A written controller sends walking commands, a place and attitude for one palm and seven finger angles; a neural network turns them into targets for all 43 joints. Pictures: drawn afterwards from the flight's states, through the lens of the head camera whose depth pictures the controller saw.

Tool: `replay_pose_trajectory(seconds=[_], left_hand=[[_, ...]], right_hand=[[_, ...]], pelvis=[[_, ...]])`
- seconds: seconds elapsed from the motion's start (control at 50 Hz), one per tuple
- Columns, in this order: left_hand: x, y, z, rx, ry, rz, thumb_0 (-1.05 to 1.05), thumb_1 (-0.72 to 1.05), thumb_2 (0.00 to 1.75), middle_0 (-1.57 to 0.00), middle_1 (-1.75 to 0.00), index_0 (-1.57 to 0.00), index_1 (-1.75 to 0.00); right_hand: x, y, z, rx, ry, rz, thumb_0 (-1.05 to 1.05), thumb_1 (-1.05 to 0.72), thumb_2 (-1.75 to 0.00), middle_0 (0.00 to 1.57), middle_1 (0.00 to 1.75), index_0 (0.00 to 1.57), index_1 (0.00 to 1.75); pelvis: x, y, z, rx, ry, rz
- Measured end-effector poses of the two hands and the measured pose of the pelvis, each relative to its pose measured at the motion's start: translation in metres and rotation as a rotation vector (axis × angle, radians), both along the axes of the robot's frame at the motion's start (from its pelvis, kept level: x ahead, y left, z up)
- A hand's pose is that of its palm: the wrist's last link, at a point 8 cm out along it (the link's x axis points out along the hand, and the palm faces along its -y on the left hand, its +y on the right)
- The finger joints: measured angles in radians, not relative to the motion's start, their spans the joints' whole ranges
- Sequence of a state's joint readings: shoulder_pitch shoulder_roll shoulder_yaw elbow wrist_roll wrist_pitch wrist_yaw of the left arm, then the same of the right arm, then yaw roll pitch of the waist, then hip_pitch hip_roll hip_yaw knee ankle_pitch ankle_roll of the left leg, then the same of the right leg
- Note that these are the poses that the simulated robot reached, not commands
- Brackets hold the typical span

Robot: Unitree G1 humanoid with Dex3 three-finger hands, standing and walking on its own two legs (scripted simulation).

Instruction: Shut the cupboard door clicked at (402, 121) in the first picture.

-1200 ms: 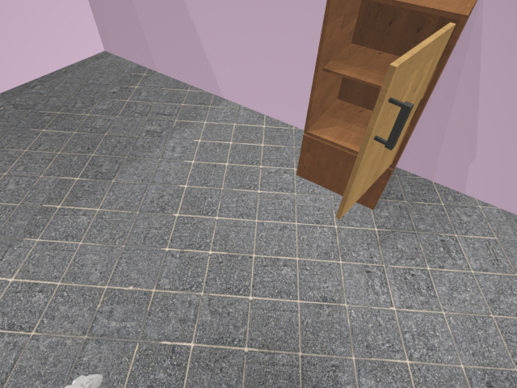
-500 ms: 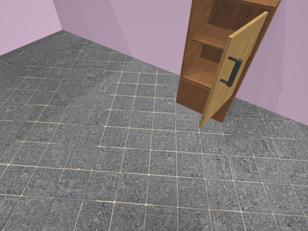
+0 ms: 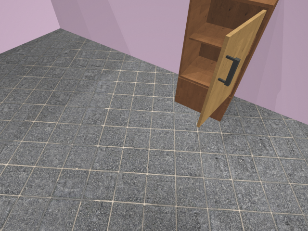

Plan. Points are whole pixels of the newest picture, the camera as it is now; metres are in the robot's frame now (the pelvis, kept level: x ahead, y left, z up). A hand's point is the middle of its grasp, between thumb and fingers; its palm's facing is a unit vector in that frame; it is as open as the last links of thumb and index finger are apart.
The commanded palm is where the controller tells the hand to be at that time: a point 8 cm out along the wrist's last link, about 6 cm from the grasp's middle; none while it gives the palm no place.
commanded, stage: look at it before walking up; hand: left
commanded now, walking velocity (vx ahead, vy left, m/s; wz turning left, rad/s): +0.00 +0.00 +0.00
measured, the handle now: (227, 70) +0.81 -0.30 -0.03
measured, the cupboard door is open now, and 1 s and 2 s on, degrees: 81 81 81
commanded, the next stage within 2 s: walk around to get in front in 0.24 s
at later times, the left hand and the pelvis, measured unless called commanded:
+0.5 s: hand out of the picture +0.08 +0.24 -0.17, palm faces -0.04 -0.95 -0.32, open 7.4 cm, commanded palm none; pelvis +0.01 +0.00 +0.00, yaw -3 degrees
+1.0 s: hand out of the picture +0.06 +0.15 -0.17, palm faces -0.25 -0.94 -0.25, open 7.4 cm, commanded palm none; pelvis -0.02 -0.03 -0.01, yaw -18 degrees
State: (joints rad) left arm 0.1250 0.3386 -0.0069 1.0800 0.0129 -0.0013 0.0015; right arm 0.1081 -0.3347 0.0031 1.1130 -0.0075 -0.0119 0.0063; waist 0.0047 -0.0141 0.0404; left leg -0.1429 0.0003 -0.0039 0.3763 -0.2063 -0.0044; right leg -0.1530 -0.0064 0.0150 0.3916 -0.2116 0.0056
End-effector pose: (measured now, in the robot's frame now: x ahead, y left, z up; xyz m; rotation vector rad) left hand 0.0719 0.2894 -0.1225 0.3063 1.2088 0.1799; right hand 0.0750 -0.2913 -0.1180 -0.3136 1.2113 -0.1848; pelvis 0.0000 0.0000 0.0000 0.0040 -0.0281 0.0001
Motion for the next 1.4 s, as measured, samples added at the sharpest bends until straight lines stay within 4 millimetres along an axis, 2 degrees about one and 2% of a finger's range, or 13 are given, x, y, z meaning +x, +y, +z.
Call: replay_pose_trajectory(seconds=[0.42,0.5,0.58,0.66,0.8,0.88,0.96,1.1,1.24,1.3,1.4], left_hand=[[0.005,0.0,-0.001,0.002,0.012,0.006,0.0,0.91,0.9,-0.2,-0.3,-0.21,-0.3],[0.005,-0.005,-0.006,-0.003,0.031,-0.004,0.0,0.91,0.9,-0.2,-0.3,-0.21,-0.3],[0.002,-0.018,-0.016,-0.029,0.064,-0.037,0.0,0.91,0.9,-0.2,-0.3,-0.2,-0.3],[0.001,-0.035,-0.025,-0.048,0.089,-0.073,0.0,0.91,0.9,-0.2,-0.3,-0.2,-0.3],[0.0,-0.071,-0.028,-0.041,0.072,-0.132,0.0,0.91,0.9,-0.2,-0.3,-0.21,-0.3],[-0.008,-0.084,-0.019,-0.049,0.094,-0.139,0.0,0.91,0.9,-0.2,-0.3,-0.21,-0.3],[-0.006,-0.09,-0.013,-0.061,0.121,-0.18,0.0,0.91,0.9,-0.2,-0.3,-0.21,-0.3],[0.018,-0.083,-0.014,-0.072,0.101,-0.249,0.0,0.9,0.9,-0.2,-0.3,-0.21,-0.3],[0.057,-0.058,-0.029,-0.086,0.069,-0.332,0.0,0.9,0.9,-0.2,-0.3,-0.21,-0.3],[0.078,-0.049,-0.036,-0.094,0.058,-0.376,0.0,0.91,0.9,-0.2,-0.3,-0.21,-0.3],[0.11,-0.048,-0.028,-0.107,0.029,-0.457,0.01,0.91,0.9,-0.2,-0.3,-0.2,-0.3]], right_hand=[[0.016,-0.001,0.002,-0.005,-0.015,0.0,0.01,-0.91,-0.9,0.21,0.3,0.21,0.3],[0.013,0.005,-0.001,0.001,-0.037,-0.034,0.01,-0.91,-0.9,0.2,0.3,0.2,0.3],[-0.001,0.015,-0.01,0.029,-0.046,-0.083,0.01,-0.91,-0.9,0.2,0.3,0.2,0.3],[-0.025,0.019,-0.024,0.069,-0.039,-0.142,0.01,-0.91,-0.9,0.2,0.3,0.2,0.3],[-0.065,0.005,-0.055,0.129,0.005,-0.246,0.01,-0.91,-0.9,0.21,0.3,0.21,0.3],[-0.077,-0.001,-0.043,0.128,0.02,-0.282,0.01,-0.91,-0.9,0.2,0.3,0.2,0.3],[-0.083,-0.008,-0.027,0.109,-0.011,-0.322,0.01,-0.91,-0.9,0.2,0.3,0.2,0.3],[-0.087,-0.007,-0.013,0.056,-0.062,-0.386,0.01,-0.91,-0.9,0.2,0.3,0.2,0.3],[-0.086,0.021,0.0,0.003,-0.144,-0.444,0.01,-0.91,-0.9,0.2,0.3,0.2,0.3],[-0.099,0.041,0.004,-0.013,-0.161,-0.477,0.01,-0.91,-0.9,0.2,0.3,0.2,0.3],[-0.134,0.072,0.011,-0.004,-0.11,-0.554,0.01,-0.91,-0.9,0.2,0.3,0.2,0.3]], pelvis=[[0.009,-0.001,0.0,-0.002,0.003,-0.011],[0.007,-0.001,-0.003,0.0,0.006,-0.048],[0.002,-0.001,-0.008,0.008,0.008,-0.09],[-0.006,-0.007,-0.015,0.029,-0.001,-0.148],[-0.015,-0.028,-0.03,0.018,-0.002,-0.222],[-0.019,-0.033,-0.018,0.022,0.01,-0.254],[-0.021,-0.033,-0.008,0.035,0.032,-0.301],[-0.019,-0.019,-0.005,0.025,0.055,-0.375],[-0.016,0.014,-0.012,0.006,0.068,-0.463],[-0.015,0.027,-0.014,0.005,0.05,-0.502],[-0.012,0.037,-0.005,-0.023,0.038,-0.574]])
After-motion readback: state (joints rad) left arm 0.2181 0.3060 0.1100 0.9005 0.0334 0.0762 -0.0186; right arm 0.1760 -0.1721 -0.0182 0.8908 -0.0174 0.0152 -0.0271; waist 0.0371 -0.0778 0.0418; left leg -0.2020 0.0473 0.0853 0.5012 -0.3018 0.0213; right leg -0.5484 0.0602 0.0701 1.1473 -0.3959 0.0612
